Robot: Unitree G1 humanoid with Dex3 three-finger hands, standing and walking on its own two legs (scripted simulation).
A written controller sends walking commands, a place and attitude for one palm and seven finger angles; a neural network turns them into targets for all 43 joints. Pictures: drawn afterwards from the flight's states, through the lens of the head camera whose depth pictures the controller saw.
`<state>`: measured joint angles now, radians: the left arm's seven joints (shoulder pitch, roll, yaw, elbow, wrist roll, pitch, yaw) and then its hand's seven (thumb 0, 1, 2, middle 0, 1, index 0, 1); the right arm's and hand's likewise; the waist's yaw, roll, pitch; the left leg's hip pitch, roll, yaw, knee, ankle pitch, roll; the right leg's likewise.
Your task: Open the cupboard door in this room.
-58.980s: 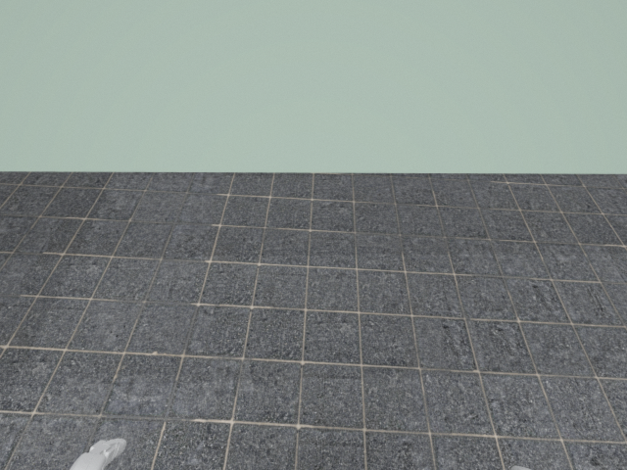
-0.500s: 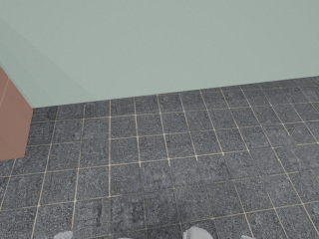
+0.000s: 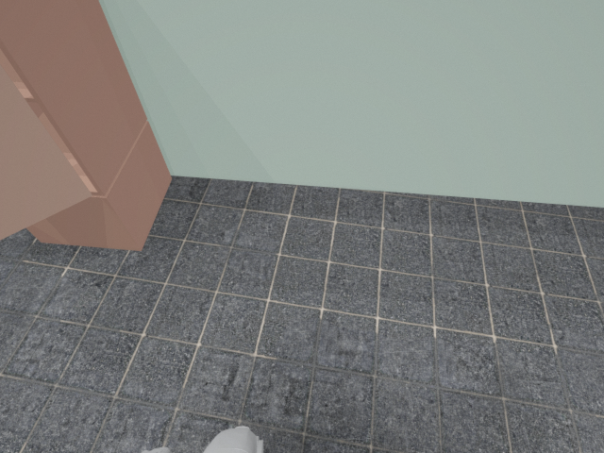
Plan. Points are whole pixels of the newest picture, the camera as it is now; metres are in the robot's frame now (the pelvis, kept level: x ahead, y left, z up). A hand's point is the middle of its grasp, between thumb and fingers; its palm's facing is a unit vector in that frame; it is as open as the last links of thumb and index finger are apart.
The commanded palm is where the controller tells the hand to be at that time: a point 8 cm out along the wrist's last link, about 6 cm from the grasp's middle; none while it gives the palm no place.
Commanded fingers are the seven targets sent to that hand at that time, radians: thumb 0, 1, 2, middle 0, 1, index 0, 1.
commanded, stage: turn to face it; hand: left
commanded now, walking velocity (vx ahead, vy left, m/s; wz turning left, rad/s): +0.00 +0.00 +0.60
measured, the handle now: out of the picture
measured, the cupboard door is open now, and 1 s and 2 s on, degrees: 45 45 45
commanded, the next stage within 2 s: take the last steps up to it in 1.04 s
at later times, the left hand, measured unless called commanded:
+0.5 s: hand out of the picture +0.08 +0.25 -0.16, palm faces +0.27 -0.93 -0.25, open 7.4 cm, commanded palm none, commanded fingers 0.00 0.90 0.90 -0.20 -0.30 -0.20 -0.30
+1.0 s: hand out of the picture -0.07 +0.19 -0.19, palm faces +0.59 -0.78 -0.22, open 7.4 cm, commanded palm none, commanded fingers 0.00 0.90 0.90 -0.20 -0.30 -0.20 -0.30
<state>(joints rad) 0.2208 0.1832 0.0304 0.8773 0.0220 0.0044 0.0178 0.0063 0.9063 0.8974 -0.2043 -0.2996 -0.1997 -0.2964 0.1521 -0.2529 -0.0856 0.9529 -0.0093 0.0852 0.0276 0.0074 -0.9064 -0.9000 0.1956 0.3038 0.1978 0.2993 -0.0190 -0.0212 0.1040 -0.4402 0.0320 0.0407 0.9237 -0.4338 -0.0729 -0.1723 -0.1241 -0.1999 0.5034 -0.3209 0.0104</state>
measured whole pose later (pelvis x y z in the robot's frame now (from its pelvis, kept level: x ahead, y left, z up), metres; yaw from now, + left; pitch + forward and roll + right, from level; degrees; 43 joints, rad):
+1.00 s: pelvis +0.03 +0.01 -0.02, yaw +34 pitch +1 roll +0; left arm 0.29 0.22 0.05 0.93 0.02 0.01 0.01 0.01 0.90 0.90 -0.20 -0.30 -0.20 -0.30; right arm 0.09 -0.24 -0.06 0.94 -0.01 0.04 0.02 0.01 -0.91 -0.90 0.19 0.30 0.20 0.30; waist 0.02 -0.05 0.10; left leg -0.29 0.01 0.07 0.59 -0.29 0.00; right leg -0.21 -0.16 -0.22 0.65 -0.41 0.05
